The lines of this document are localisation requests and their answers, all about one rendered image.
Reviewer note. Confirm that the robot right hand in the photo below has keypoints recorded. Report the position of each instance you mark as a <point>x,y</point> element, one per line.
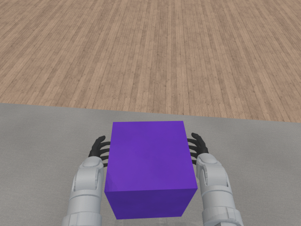
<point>199,148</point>

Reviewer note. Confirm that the robot left forearm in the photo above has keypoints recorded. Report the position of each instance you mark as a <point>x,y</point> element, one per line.
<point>86,194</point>

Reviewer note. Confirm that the robot left hand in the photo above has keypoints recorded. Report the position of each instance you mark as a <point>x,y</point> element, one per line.
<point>96,149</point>

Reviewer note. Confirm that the carton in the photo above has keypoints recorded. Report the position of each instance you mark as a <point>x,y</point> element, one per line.
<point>150,172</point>

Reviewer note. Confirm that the robot right forearm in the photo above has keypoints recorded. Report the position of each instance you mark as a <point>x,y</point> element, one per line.
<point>216,193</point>

